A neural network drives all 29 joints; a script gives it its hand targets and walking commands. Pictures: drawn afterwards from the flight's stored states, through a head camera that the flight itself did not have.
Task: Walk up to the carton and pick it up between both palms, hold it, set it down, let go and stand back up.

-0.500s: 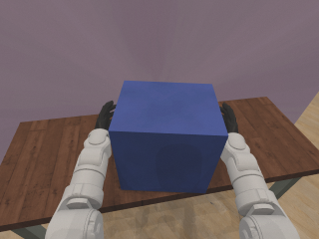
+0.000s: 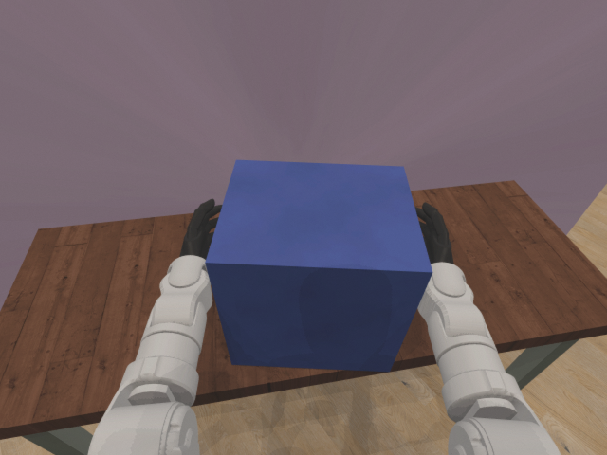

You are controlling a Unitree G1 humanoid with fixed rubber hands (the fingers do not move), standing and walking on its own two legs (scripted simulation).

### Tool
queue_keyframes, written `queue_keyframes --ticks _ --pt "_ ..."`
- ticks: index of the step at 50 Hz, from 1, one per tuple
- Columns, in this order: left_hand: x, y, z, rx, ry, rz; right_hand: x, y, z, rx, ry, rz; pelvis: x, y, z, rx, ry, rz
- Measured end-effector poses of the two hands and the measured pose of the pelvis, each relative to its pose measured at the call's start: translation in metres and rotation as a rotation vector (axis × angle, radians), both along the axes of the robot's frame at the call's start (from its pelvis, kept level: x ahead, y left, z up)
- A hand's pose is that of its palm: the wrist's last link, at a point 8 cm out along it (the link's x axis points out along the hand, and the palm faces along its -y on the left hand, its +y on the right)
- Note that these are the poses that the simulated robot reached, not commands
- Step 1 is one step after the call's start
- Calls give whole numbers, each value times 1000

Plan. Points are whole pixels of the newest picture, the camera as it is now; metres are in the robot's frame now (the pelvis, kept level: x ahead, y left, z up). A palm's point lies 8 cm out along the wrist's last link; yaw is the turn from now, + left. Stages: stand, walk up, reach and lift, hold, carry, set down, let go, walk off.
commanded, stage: set down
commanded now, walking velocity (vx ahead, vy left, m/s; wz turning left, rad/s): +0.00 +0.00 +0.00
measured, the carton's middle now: (314, 268) +0.38 -0.04 +0.05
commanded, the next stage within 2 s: none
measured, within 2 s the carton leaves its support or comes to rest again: neither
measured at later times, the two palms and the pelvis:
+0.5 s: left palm (196, 256) +0.39 +0.12 +0.08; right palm (434, 263) +0.34 -0.21 +0.09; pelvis +0.00 +0.00 +0.00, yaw -1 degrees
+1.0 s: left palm (143, 214) +0.41 +0.18 +0.15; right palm (482, 226) +0.35 -0.26 +0.14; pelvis -0.02 +0.01 +0.00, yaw -4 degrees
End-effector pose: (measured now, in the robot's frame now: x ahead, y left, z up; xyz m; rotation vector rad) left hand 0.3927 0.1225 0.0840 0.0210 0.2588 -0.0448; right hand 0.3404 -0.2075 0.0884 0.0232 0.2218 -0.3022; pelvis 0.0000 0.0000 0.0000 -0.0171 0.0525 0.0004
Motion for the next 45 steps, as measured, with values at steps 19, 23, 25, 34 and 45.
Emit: queue_keyframes --ticks 19,23,25,34,45 --pt "0 1 -2 -10 -13 -10 -3 1 -1 -17 -17 -3 -1 5 0 1 -29 -12" --pt "0 2 -2 -11 -15 -12 -3 1 -2 -19 -24 -1 -2 4 1 3 -38 -16" --pt "0 2 -3 -14 -15 -12 -3 1 -2 -20 -29 0 -3 4 1 4 -42 -18" --pt "1 2 -4 -15 -21 -15 -3 1 -6 -22 -62 3 -4 2 2 7 -61 -29" --pt "17 50 31 34 -6 91 10 -37 8 22 -29 15 -16 4 -5 0 36 -74"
